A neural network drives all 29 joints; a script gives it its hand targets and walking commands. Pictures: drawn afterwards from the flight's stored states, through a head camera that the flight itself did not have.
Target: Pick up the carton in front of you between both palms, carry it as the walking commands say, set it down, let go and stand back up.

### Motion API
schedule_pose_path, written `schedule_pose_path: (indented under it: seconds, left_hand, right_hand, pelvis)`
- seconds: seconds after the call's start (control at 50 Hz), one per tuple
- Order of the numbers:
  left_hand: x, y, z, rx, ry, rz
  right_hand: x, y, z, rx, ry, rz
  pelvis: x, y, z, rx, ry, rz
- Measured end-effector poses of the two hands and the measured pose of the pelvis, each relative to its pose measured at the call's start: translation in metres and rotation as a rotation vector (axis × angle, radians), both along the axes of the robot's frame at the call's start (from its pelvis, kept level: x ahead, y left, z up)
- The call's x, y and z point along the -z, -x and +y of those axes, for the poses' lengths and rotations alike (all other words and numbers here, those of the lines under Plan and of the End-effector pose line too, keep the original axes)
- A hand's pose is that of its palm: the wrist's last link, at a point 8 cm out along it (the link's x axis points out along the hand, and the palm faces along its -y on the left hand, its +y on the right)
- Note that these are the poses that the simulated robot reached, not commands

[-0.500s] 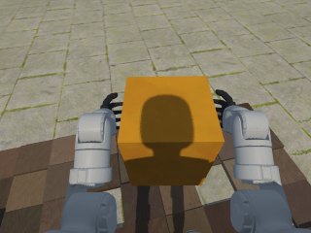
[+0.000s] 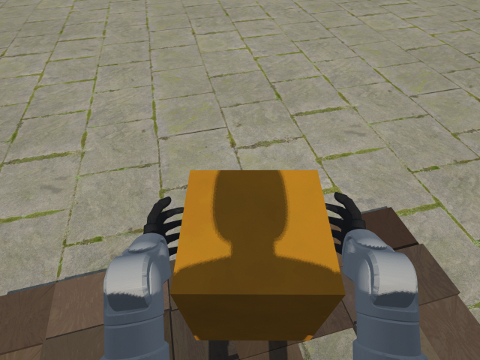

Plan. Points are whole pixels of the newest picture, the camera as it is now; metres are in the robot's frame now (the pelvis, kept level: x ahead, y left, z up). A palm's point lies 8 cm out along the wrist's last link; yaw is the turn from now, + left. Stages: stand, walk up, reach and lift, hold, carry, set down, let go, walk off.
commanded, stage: carry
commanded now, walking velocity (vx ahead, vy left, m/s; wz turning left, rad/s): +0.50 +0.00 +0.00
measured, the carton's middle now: (253, 260) +0.29 +0.00 +0.00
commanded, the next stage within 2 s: none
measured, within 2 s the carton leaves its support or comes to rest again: neither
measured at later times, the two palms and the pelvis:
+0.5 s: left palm (201, 99) +0.61 +0.09 +0.12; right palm (332, 91) +0.64 -0.20 +0.12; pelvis +0.28 -0.07 -0.03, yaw +0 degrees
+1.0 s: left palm (225, 17) +1.00 +0.04 +0.16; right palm (324, 19) +0.99 -0.25 +0.15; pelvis +0.60 -0.07 -0.01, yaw +0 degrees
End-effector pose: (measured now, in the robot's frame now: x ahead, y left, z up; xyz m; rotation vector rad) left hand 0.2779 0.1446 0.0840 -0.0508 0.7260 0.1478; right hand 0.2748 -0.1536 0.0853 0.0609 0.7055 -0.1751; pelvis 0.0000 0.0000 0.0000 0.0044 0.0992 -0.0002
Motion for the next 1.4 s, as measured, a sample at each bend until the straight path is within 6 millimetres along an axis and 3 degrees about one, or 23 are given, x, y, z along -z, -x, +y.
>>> schedule_pose_path:
  seconds: [0.12, 0.22, 0.36, 0.54, 0.6, 0.66, 0.76, 0.84, 0.92, 0.98, 1.14, 1.24, 1.32, 1.4]
  left_hand:
    - [-0.012, -0.067, -0.03, 0.038, -0.024, -0.052]
    - [-0.008, -0.134, -0.054, 0.006, -0.039, -0.121]
    - [-0.009, -0.216, -0.057, -0.025, -0.094, -0.019]
    - [-0.046, -0.376, -0.047, -0.003, -0.111, -0.081]
    - [-0.048, -0.437, -0.043, 0.011, -0.093, -0.084]
    - [-0.043, -0.494, -0.042, 0.029, -0.056, -0.042]
    - [-0.043, -0.572, -0.062, 0.066, -0.014, 0.018]
    - [-0.052, -0.626, -0.081, 0.078, 0.02, -0.007]
    - [-0.066, -0.676, -0.097, 0.083, 0.033, -0.075]
    - [-0.076, -0.714, -0.101, 0.06, 0.004, -0.12]
    - [-0.07, -0.788, -0.078, -0.032, -0.052, -0.013]
    - [-0.081, -0.836, -0.057, -0.092, -0.041, -0.05]
    - [-0.088, -0.886, -0.042, -0.098, -0.041, -0.09]
    - [-0.08, -0.945, -0.027, -0.073, -0.049, -0.098]
  right_hand:
    - [-0.008, -0.059, -0.03, 0.021, -0.003, -0.051]
    - [-0.001, -0.137, -0.054, -0.017, -0.009, -0.122]
    - [-0.002, -0.242, -0.057, -0.112, 0.002, -0.024]
    - [-0.041, -0.401, -0.047, -0.134, 0.043, -0.088]
    - [-0.047, -0.456, -0.044, -0.117, 0.056, -0.088]
    - [-0.047, -0.505, -0.044, -0.088, 0.072, -0.044]
    - [-0.04, -0.556, -0.063, 0.006, 0.048, 0.021]
    - [-0.046, -0.594, -0.081, 0.082, 0.011, -0.007]
    - [-0.06, -0.645, -0.096, 0.105, -0.015, -0.075]
    - [-0.067, -0.695, -0.101, 0.068, -0.023, -0.118]
    - [-0.068, -0.811, -0.078, -0.076, -0.008, -0.012]
    - [-0.079, -0.874, -0.056, -0.115, -0.02, -0.05]
    - [-0.086, -0.925, -0.042, -0.119, -0.02, -0.091]
    - [-0.082, -0.98, -0.027, -0.116, 0.006, -0.1]
  pelvis:
    - [0.006, -0.075, -0.022, 0.009, -0.016, -0.022]
    - [0.036, -0.143, -0.049, -0.017, -0.021, -0.047]
    - [0.028, -0.206, -0.067, -0.019, -0.026, -0.032]
    - [0.032, -0.307, -0.066, 0.005, -0.009, -0.016]
    - [0.04, -0.352, -0.061, 0.009, -0.016, -0.017]
    - [0.036, -0.39, -0.055, 0.003, -0.061, -0.023]
    - [0.013, -0.442, -0.047, 0.004, -0.025, -0.012]
    - [-0.003, -0.487, -0.047, 0.008, -0.007, 0.006]
    - [-0.006, -0.54, -0.056, 0.01, -0.012, 0.011]
    - [0.003, -0.587, -0.069, 0.008, -0.025, -0.002]
    - [-0.011, -0.684, -0.089, -0.001, -0.029, 0.015]
    - [-0.016, -0.739, -0.089, -0.006, -0.033, 0.023]
    - [-0.007, -0.792, -0.081, -0.008, -0.008, 0.017]
    - [0.015, -0.855, -0.065, -0.005, 0.032, -0.005]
